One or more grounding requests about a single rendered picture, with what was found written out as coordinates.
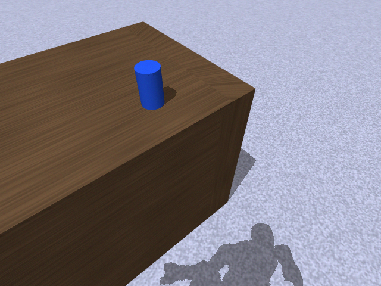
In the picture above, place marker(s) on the can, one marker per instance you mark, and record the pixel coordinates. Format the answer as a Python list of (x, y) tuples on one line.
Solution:
[(150, 84)]

